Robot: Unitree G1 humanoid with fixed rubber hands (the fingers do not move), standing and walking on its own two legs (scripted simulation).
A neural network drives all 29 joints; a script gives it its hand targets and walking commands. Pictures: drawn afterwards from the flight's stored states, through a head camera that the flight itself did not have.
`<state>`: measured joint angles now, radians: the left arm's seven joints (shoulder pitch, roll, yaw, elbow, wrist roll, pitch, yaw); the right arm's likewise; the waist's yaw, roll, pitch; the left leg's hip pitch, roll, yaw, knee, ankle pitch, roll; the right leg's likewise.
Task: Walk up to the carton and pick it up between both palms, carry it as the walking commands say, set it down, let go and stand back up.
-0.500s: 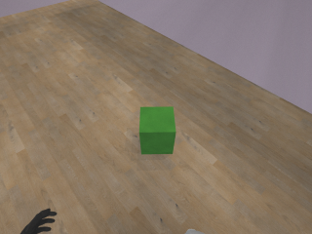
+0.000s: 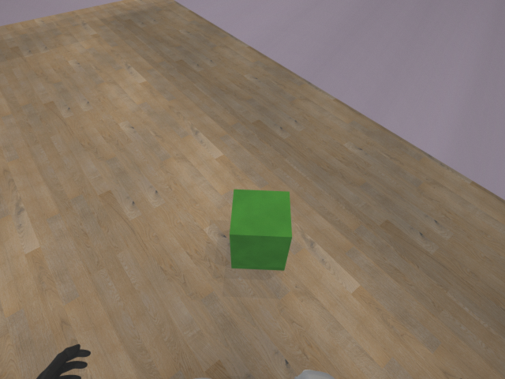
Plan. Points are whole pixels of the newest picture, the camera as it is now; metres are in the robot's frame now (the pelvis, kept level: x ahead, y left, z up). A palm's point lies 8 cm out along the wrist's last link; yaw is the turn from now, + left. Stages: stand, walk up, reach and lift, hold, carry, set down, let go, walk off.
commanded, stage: walk up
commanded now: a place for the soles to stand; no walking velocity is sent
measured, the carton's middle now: (259, 230) +0.76 +0.00 -0.61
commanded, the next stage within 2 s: none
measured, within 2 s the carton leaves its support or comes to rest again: neither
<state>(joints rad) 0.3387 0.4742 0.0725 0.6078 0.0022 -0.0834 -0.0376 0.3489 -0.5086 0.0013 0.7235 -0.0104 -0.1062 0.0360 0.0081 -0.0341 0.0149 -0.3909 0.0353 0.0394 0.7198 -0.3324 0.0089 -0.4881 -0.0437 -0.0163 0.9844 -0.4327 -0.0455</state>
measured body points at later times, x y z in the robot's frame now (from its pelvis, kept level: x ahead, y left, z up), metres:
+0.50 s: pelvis +0.10 -0.02 +0.00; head +0.12 -0.01 +0.44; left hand +0.20 +0.32 -0.08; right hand +0.22 -0.35 -0.08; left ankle +0.15 +0.10 -0.72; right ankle +0.09 -0.14 -0.71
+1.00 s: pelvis +0.20 -0.03 +0.00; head +0.21 -0.05 +0.45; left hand +0.30 +0.30 -0.06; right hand +0.32 -0.36 -0.09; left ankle +0.22 +0.11 -0.69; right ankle +0.21 -0.15 -0.71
